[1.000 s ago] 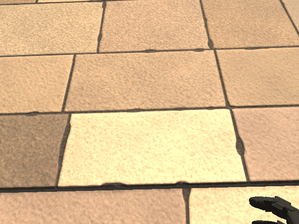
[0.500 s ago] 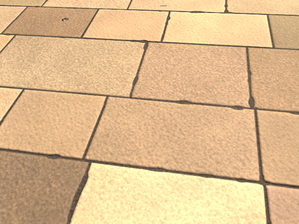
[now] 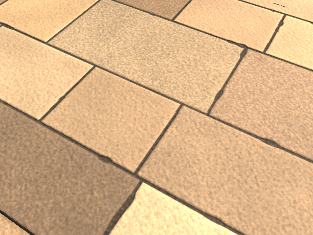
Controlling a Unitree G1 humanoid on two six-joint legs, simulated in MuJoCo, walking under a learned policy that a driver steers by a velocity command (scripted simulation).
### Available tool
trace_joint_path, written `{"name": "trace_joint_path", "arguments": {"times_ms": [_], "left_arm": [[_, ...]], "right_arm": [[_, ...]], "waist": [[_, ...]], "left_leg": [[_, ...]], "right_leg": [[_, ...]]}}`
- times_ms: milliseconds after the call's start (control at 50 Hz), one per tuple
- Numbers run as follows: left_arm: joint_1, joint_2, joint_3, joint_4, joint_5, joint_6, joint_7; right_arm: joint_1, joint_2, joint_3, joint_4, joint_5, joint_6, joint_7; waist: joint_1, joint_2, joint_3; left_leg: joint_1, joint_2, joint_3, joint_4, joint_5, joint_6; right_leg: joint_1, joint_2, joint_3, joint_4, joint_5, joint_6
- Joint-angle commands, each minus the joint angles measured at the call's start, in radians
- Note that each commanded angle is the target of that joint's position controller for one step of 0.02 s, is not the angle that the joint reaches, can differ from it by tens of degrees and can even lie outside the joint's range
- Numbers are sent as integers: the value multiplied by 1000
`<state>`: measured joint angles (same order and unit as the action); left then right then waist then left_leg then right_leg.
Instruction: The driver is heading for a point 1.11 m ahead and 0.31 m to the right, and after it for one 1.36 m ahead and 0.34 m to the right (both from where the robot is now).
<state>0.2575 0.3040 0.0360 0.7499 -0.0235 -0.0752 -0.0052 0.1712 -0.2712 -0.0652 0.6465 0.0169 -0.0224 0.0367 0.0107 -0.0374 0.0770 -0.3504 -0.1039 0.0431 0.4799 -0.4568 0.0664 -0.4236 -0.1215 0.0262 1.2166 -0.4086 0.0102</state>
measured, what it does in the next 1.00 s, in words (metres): climbs, turning right: right foot, then left foot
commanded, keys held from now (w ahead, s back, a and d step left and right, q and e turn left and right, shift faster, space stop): w+e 0.94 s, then w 0.06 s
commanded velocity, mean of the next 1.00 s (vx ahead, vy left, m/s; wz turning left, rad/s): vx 0.50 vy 0.00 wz -0.36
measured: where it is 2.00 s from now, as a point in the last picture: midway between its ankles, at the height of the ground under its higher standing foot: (237, 120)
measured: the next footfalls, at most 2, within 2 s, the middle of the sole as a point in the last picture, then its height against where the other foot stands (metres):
right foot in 0.36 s outside the picture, level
left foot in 0.86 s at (175, 173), level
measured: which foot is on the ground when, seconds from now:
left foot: down 0.00-0.34, up 0.36-0.84, down 0.86-1.00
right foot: up 0.00-0.34, down 0.36-0.86, up 0.88-1.00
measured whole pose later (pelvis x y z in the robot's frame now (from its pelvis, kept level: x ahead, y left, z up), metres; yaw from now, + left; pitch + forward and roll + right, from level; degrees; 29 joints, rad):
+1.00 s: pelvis +0.55 -0.10 +0.03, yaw -28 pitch +2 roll +2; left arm 0.32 0.30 0.07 0.71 -0.02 -0.03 0.02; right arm 0.14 -0.26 -0.07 0.74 -0.01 -0.11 0.02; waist 0.01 -0.04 0.04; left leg -0.34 -0.04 0.05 0.46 -0.15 0.03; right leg -0.42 0.00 0.09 1.24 -0.38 -0.02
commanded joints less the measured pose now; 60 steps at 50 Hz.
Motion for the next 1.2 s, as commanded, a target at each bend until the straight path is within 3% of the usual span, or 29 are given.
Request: {"name": "trace_joint_path", "arguments": {"times_ms": [20, 80, 140, 240, 300, 320, 340, 360, 380, 400, 420, 440, 480, 500, 560, 620, 720, 800, 840, 860, 880, 900, 920, 940, 960, 1000, 1060, 1120, 1200], "left_arm": [[37, 90, 27, -66, -1, 2, -8], [10, 58, 14, -76, 1, 35, -8], [-22, 77, 23, -81, -2, 47, -1], [-59, 77, 36, -102, -3, 72, -14], [66, 100, 59, -78, -3, 99, -14], [224, 122, 79, -38, -3, 105, -12], [446, 163, 104, 47, 2, 105, -9], [415, 150, 85, 83, 1, 89, -11], [219, 191, 58, -12, 12, 41, -23], [126, 172, 61, -80, 13, 14, -38], [138, 133, 54, -80, 20, 1, -42], [122, 136, 53, -78, 23, -7, -45], [113, 96, 38, -76, 29, -14, -18], [135, 84, 34, -74, 29, -20, -4], [238, 66, 33, -44, 13, -19, 25], [276, 61, 36, -24, 11, 5, 43], [291, 77, 53, -1, 2, 27, 45], [217, 110, 78, -14, -2, 39, 55], [148, 112, 82, -46, 7, 41, 46], [121, 67, 64, -80, 23, 39, 36], [285, -80, 28, -94, 28, 32, 33], [352, 6, 29, -87, -25, 26, 34], [241, 90, 50, -83, -32, 27, 36], [133, 120, 55, -102, -13, 28, 35], [65, 106, 55, -117, 9, 26, 32], [58, 63, 52, -132, 3, 27, 19], [26, 17, 35, -147, 4, 34, 13], [-61, 11, 20, -171, 16, 24, 3], [-210, 1, 4, -201, 10, 3, -18]], "right_arm": [[-5, -84, -16, -50, -15, -29, -14], [-17, -122, -18, -25, -15, -39, -20], [-8, -129, -16, -5, -37, -58, -18], [-54, -159, -30, 26, -26, -47, -15], [-99, -172, -42, 46, -11, -29, -9], [-138, -174, -44, 47, 4, -23, -11], [-192, -143, -32, 34, 6, -25, -18], [-169, 19, 15, 27, -27, -33, -10], [-24, 92, 34, -52, -5, -65, -2], [-46, -60, 13, -47, 45, -101, 10], [-131, -119, 1, -55, 48, -114, 15], [-151, -96, 3, -49, 19, -111, 1], [-172, -76, 0, -46, -11, -91, -19], [-169, -76, -3, -42, -7, -80, -23], [-251, -42, 0, -52, -19, -70, -28], [-327, 1, 8, -62, -12, -73, -18], [-422, -11, 1, -96, 0, -91, 3], [-331, -75, -25, -78, 6, -115, 6], [-113, -141, -58, -24, 0, -121, -11], [65, -180, -68, -2, -14, -117, -21], [158, -253, -77, 15, -35, -109, -24], [171, -207, -65, 35, -26, -110, -12], [97, -113, -44, 14, -18, -102, -19], [43, -81, -33, 19, -16, -92, -24], [27, -73, -27, 36, -23, -87, -23], [26, -60, -20, 69, -37, -95, -20], [51, -84, -25, 111, -16, -111, -16], [59, -130, -32, 131, -8, -106, -18], [124, -161, -30, 166, 7, -87, -22]], "waist": [[33, 93, -169], [57, 125, -98], [52, 139, -97], [67, 132, -61], [128, 152, -87], [210, 138, -138], [313, 4, -153], [214, -264, -28], [-28, -497, -65], [-18, -264, -48], [8, -47, -3], [-11, 79, -2], [-14, 39, -33], [-9, -2, -41], [39, 13, -67], [73, -26, -63], [114, -86, -6], [50, -112, -14], [-61, -112, -142], [-139, -65, -313], [-54, 279, -463], [-47, 419, -494], [-71, 267, -331], [-72, 145, -218], [-60, 89, -151], [-19, 118, -115], [-6, 104, -77], [-18, 79, -56], [-76, 78, -30]], "left_leg": [[236, 294, -317, -240, 221, 175], [87, 276, -189, -307, 249, 157], [92, 278, -93, -332, 284, 128], [262, 349, 4, -372, 332, 83], [357, 360, 77, -192, 661, 60], [328, 329, 117, 15, 788, 39], [221, 243, 131, 388, 707, -1], [-104, 112, 81, 809, -85, -60], [-402, -26, -96, 1038, -173, -57], [-487, 44, -141, 1079, -54, -26], [-475, 108, -144, 985, 60, 11], [-408, 152, -140, 894, 138, 15], [-316, 180, -140, 740, 212, -15], [-304, 175, -128, 676, 259, -30], [-364, 148, -101, 473, 364, -74], [-358, 110, -84, 250, 477, -108], [-308, 85, -80, 67, 525, -121], [-171, 88, -101, -10, 475, -83], [115, 76, -71, -41, 457, -36], [428, 203, -188, 17, 390, 18], [785, 457, -617, -17, 290, 152], [809, 538, -936, -169, 23, 223], [669, 490, -778, -203, -48, 185], [504, 447, -590, -206, 42, 146], [361, 399, -479, -220, 184, 130], [242, 338, -347, -262, 309, 124], [203, 348, -270, -319, 390, 164], [209, 344, -193, -351, 447, 174], [217, 302, -90, -345, 499, 132]], "right_leg": [[-201, -28, 6, 36, 46, 11], [-230, -19, -35, 1, 143, 42], [-209, -10, -41, -39, 261, 48], [-150, -15, -64, -262, 220, -2], [-22, 39, -135, -338, 48, -70], [143, 90, -168, -431, 46, -100], [340, 151, -168, -595, 137, -131], [353, 77, 38, -609, 229, -160], [345, -77, 778, -974, -79, -354], [345, -216, 897, -1107, -263, -395], [250, -215, 785, -1073, -308, -354], [182, -168, 665, -1041, -244, -301], [172, -87, 478, -1042, -62, -261], [196, -64, 414, -1044, 57, -258], [344, -41, 293, -1021, 386, -242], [389, -11, 239, -1002, 422, -217], [378, -25, 278, -968, 368, -210], [402, -58, 331, -892, 479, -177], [369, 13, 292, -670, 733, -129], [224, 65, 271, -422, 591, -100], [-120, 224, 193, -75, -126, -37], [-293, 187, 196, 127, -180, -25], [-346, 126, 175, 176, -82, -18], [-321, 83, 126, 147, 12, -19], [-274, 55, 115, 104, 58, -23], [-201, 22, 122, 24, 93, -36], [-228, 15, 108, -106, 90, -32], [-254, 2, 78, -291, 231, -19], [-180, 27, -2, -526, 410, -19]]}}
Velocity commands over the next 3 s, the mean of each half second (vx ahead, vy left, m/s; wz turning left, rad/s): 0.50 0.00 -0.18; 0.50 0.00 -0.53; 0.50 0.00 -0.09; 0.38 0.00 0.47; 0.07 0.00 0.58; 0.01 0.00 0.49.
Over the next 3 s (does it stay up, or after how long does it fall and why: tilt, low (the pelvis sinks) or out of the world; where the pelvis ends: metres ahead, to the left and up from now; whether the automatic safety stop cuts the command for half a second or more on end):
stays up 1.08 -0.34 0.04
